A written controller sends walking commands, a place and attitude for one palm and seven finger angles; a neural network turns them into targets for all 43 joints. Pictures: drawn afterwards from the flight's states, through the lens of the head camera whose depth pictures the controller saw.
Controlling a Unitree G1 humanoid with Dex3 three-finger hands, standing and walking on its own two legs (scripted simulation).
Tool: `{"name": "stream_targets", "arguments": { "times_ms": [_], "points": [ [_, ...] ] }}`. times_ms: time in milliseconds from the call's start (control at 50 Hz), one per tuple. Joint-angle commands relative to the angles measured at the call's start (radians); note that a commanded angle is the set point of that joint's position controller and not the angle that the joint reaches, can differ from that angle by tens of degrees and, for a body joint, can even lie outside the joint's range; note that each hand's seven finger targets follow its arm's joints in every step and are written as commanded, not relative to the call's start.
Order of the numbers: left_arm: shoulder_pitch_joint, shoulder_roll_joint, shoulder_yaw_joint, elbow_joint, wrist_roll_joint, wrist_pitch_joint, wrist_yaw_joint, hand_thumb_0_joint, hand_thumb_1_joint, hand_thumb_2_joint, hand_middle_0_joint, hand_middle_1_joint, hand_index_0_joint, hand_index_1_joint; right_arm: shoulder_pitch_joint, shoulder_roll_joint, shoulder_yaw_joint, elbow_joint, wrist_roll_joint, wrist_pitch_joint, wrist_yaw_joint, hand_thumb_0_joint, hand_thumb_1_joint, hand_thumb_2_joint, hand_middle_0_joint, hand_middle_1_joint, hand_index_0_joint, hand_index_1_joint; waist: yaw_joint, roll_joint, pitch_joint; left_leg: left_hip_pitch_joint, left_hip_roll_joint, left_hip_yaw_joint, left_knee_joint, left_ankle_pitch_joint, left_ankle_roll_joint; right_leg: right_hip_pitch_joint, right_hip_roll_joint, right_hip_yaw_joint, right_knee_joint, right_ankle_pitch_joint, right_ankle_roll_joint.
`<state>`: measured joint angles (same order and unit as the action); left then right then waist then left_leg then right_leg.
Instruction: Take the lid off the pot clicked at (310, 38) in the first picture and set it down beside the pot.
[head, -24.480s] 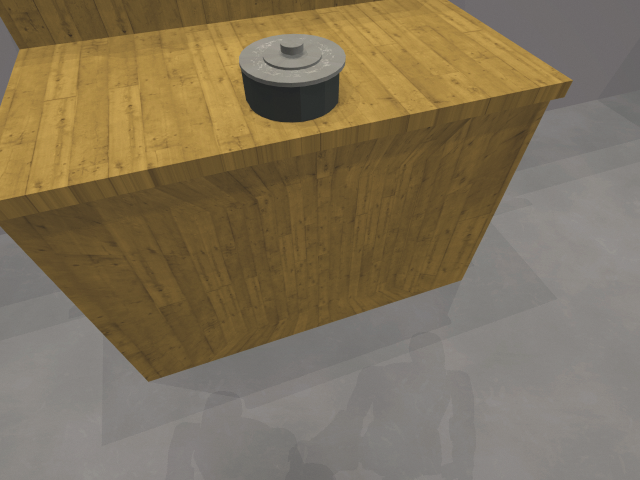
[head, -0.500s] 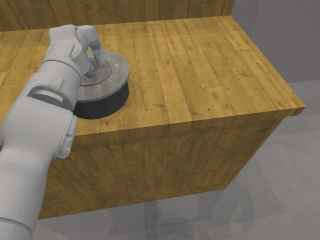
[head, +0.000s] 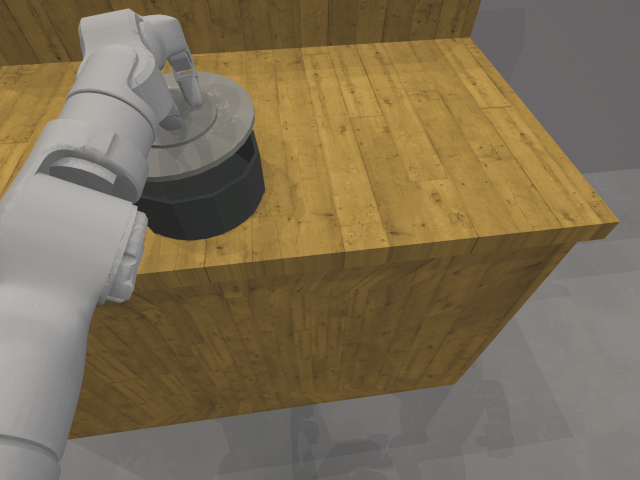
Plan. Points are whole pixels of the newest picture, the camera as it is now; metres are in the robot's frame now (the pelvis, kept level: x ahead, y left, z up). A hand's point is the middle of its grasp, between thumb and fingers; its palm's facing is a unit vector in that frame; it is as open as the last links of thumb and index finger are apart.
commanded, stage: lift the lid straight up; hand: left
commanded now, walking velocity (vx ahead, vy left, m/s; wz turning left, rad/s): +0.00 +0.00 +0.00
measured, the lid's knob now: (167, 105) +0.53 +0.15 +0.20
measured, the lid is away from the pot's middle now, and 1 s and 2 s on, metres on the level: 0.01 0.01 0.10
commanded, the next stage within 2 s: move the lid sideways beside the pot in 1.12 s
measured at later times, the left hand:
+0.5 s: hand (144, 64) +0.50 +0.15 +0.27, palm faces -0.29 -0.19 -0.94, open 6.6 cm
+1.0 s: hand (131, 20) +0.49 +0.15 +0.31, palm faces -0.20 -0.20 -0.96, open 6.5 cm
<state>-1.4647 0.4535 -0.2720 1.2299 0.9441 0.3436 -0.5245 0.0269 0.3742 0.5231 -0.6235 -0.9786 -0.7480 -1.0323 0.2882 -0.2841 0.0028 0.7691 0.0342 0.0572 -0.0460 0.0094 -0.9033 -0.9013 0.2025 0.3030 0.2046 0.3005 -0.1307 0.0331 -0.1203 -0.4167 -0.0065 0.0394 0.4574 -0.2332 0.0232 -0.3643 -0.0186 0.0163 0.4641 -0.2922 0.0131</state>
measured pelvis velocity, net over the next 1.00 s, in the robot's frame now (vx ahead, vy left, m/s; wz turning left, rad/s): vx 0.00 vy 0.00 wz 0.00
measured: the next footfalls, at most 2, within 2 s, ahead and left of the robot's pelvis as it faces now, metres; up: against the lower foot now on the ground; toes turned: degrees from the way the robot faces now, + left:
none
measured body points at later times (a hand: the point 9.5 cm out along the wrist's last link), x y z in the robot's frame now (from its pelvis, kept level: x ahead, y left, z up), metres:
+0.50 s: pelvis -0.01 +0.00 +0.00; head +0.04 -0.01 +0.45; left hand +0.51 +0.16 +0.32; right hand +0.03 -0.27 -0.13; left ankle -0.01 +0.11 -0.74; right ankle -0.05 -0.13 -0.74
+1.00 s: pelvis +0.00 +0.00 +0.00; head +0.03 -0.02 +0.45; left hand +0.50 +0.15 +0.37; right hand +0.05 -0.27 -0.13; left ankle -0.01 +0.11 -0.74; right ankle -0.05 -0.13 -0.74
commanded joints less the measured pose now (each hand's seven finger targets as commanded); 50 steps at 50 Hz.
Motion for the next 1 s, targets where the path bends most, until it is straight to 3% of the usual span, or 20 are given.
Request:
{"name": "stream_targets", "arguments": {
  "times_ms": [0,80,100,120,200,240,280,320,440,500,520,600,620,700,720,780,800,860,900,980],
  "points": [
    [-0.656,0.161,0.000,-0.268,0.009,-0.004,0.046,0.000,0.820,0.730,-0.829,-1.082,-0.919,-1.115,0.022,-0.142,-0.044,-0.088,0.002,-0.027,-0.006,0.000,-0.900,-0.900,0.200,0.300,0.200,0.300,-0.008,0.036,-0.463,0.428,-0.035,-0.032,0.064,0.622,0.049,0.040,0.058,-0.036,-0.008,0.523,-0.040],
    [-0.660,0.190,0.009,-0.160,0.040,0.026,0.044,0.000,0.820,0.730,-0.829,-1.082,-0.919,-1.115,0.022,-0.145,-0.035,-0.073,0.007,-0.016,-0.010,0.000,-0.900,-0.900,0.200,0.300,0.200,0.300,-0.025,-0.053,-0.365,0.334,-0.044,-0.022,0.029,0.419,0.054,0.028,0.062,-0.037,-0.033,0.428,-0.037],
    [-0.680,0.160,-0.007,-0.199,0.010,0.024,0.048,0.000,0.820,0.730,-0.829,-1.082,-0.919,-1.115,0.020,-0.150,-0.036,-0.075,0.008,-0.017,-0.013,0.000,-0.900,-0.900,0.200,0.300,0.200,0.300,-0.027,-0.010,-0.368,0.357,-0.042,-0.021,0.027,0.447,0.052,0.028,0.058,-0.041,-0.035,0.445,-0.043],
    [-0.712,0.214,0.021,-0.214,0.034,0.019,0.050,0.000,0.820,0.730,-0.829,-1.082,-0.919,-1.115,0.020,-0.144,-0.034,-0.077,0.005,-0.024,-0.012,0.000,-0.900,-0.900,0.200,0.300,0.200,0.300,-0.019,-0.033,-0.423,0.364,-0.044,-0.029,0.029,0.437,0.051,0.049,0.060,-0.032,-0.028,0.438,-0.037],
    [-0.725,0.166,-0.004,-0.213,0.022,0.010,0.052,0.000,0.820,0.730,-0.829,-1.082,-0.919,-1.115,0.017,-0.143,-0.035,-0.079,0.004,-0.042,-0.017,0.000,-0.900,-0.900,0.200,0.300,0.200,0.300,-0.021,0.009,-0.431,0.396,-0.038,-0.032,0.033,0.471,0.048,0.028,0.058,-0.037,-0.028,0.435,-0.043],
    [-0.694,0.223,0.026,-0.119,0.057,0.030,0.051,0.000,0.820,0.730,-0.829,-1.082,-0.919,-1.115,0.030,-0.147,-0.032,-0.064,0.004,-0.033,-0.018,0.000,-0.900,-0.900,0.200,0.300,0.200,0.300,-0.027,-0.058,-0.397,0.338,-0.042,-0.026,0.024,0.407,0.053,0.034,0.060,-0.032,-0.034,0.420,-0.038],
    [-0.743,0.205,0.010,-0.126,0.055,0.035,0.054,0.000,0.820,0.730,-0.829,-1.082,-0.919,-1.115,0.026,-0.147,-0.028,-0.067,0.008,-0.036,-0.019,0.000,-0.900,-0.900,0.200,0.300,0.200,0.300,-0.035,-0.065,-0.382,0.323,-0.045,-0.024,0.009,0.352,0.053,0.034,0.059,-0.032,-0.042,0.399,-0.038],
    [-0.774,0.213,0.009,-0.161,0.056,0.032,0.059,0.000,0.820,0.730,-0.829,-1.082,-0.919,-1.115,0.025,-0.149,-0.028,-0.068,0.008,-0.039,-0.017,0.000,-0.900,-0.900,0.200,0.300,0.200,0.300,-0.032,-0.044,-0.431,0.353,-0.040,-0.031,0.014,0.399,0.049,0.039,0.057,-0.029,-0.037,0.412,-0.036],
    [-0.767,0.244,0.027,-0.077,0.076,0.048,0.061,0.000,0.820,0.730,-0.829,-1.082,-0.919,-1.115,0.035,-0.155,-0.025,-0.057,0.007,-0.043,-0.023,0.000,-0.900,-0.900,0.200,0.300,0.200,0.300,-0.036,-0.062,-0.392,0.310,-0.043,-0.023,0.008,0.361,0.052,0.038,0.057,-0.031,-0.047,0.402,-0.036],
    [-0.814,0.187,-0.004,-0.178,0.047,0.032,0.061,0.000,0.820,0.730,-0.829,-1.082,-0.919,-1.115,0.036,-0.151,-0.031,-0.068,0.008,-0.063,-0.019,0.000,-0.900,-0.900,0.200,0.300,0.200,0.300,-0.027,0.020,-0.474,0.411,-0.031,-0.034,0.027,0.514,0.046,0.029,0.055,-0.031,-0.037,0.446,-0.040],
    [-0.815,0.223,0.014,-0.161,0.074,0.036,0.059,0.000,0.820,0.730,-0.829,-1.082,-0.919,-1.115,0.041,-0.148,-0.032,-0.064,0.004,-0.064,-0.015,0.000,-0.900,-0.900,0.200,0.300,0.200,0.300,-0.025,-0.004,-0.485,0.406,-0.032,-0.040,0.033,0.508,0.047,0.030,0.060,-0.026,-0.035,0.436,-0.033],
    [-0.776,0.171,-0.004,-0.147,0.052,0.047,0.052,0.000,0.820,0.730,-0.829,-1.082,-0.919,-1.115,0.047,-0.154,-0.036,-0.058,0.006,-0.068,-0.010,0.000,-0.900,-0.900,0.200,0.300,0.200,0.300,-0.023,0.024,-0.440,0.422,-0.026,-0.038,0.034,0.569,0.043,0.004,0.059,-0.037,-0.040,0.441,-0.041],
    [-0.806,0.213,0.013,-0.153,0.076,0.051,0.051,0.000,0.820,0.730,-0.829,-1.082,-0.919,-1.115,0.046,-0.153,-0.033,-0.056,0.004,-0.066,-0.005,0.000,-0.900,-0.900,0.200,0.300,0.200,0.300,-0.022,0.001,-0.455,0.405,-0.029,-0.043,0.034,0.552,0.043,0.013,0.062,-0.032,-0.037,0.439,-0.034],
    [-0.790,0.207,0.018,-0.169,0.056,0.061,0.045,0.000,0.820,0.730,-0.829,-1.082,-0.919,-1.115,0.040,-0.157,-0.033,-0.060,0.004,-0.069,-0.005,0.000,-0.900,-0.900,0.200,0.300,0.200,0.300,-0.013,0.011,-0.454,0.408,-0.030,-0.035,0.034,0.578,0.043,0.037,0.056,-0.037,-0.035,0.463,-0.040],
    [-0.849,0.243,0.030,-0.230,0.077,0.057,0.044,0.000,0.820,0.730,-0.829,-1.082,-0.919,-1.115,0.031,-0.150,-0.032,-0.069,0.003,-0.072,0.001,0.000,-0.900,-0.900,0.200,0.300,0.200,0.300,-0.007,0.003,-0.513,0.424,-0.028,-0.045,0.038,0.591,0.042,0.051,0.056,-0.027,-0.026,0.467,-0.033],
    [-0.801,0.194,0.005,-0.130,0.084,0.084,0.037,0.000,0.820,0.730,-0.829,-1.082,-0.919,-1.115,0.028,-0.148,-0.029,-0.064,0.007,-0.065,-0.003,0.000,-0.900,-0.900,0.200,0.300,0.200,0.300,-0.022,-0.054,-0.404,0.367,-0.033,-0.034,0.025,0.493,0.050,0.019,0.058,-0.036,-0.044,0.423,-0.032],
    [-0.789,0.198,0.012,-0.143,0.059,0.087,0.040,0.000,0.820,0.730,-0.829,-1.082,-0.919,-1.115,0.029,-0.158,-0.030,-0.061,0.009,-0.063,-0.005,0.000,-0.900,-0.900,0.200,0.300,0.200,0.300,-0.017,-0.026,-0.408,0.380,-0.030,-0.030,0.022,0.528,0.047,0.032,0.053,-0.037,-0.045,0.446,-0.039],
    [-0.859,0.235,0.022,-0.148,0.085,0.097,0.042,0.000,0.820,0.730,-0.829,-1.082,-0.919,-1.115,0.014,-0.152,-0.022,-0.068,0.009,-0.062,-0.009,0.000,-0.900,-0.900,0.200,0.300,0.200,0.300,-0.023,-0.074,-0.424,0.350,-0.036,-0.032,0.014,0.456,0.051,0.049,0.052,-0.031,-0.046,0.432,-0.032],
    [-0.860,0.211,0.011,-0.164,0.064,0.096,0.045,0.000,0.820,0.730,-0.829,-1.082,-0.919,-1.115,0.008,-0.154,-0.020,-0.069,0.012,-0.065,-0.013,0.000,-0.900,-0.900,0.200,0.300,0.200,0.300,-0.020,-0.013,-0.441,0.381,-0.033,-0.028,0.015,0.500,0.047,0.048,0.047,-0.030,-0.047,0.454,-0.039],
    [-0.813,0.206,0.006,-0.076,0.097,0.123,0.043,0.000,0.820,0.730,-0.829,-1.082,-0.919,-1.115,0.003,-0.152,-0.017,-0.064,0.012,-0.056,-0.012,0.000,-0.900,-0.900,0.200,0.300,0.200,0.300,-0.029,-0.090,-0.387,0.328,-0.035,-0.026,0.007,0.413,0.051,0.037,0.048,-0.031,-0.055,0.414,-0.031]
  ]
}}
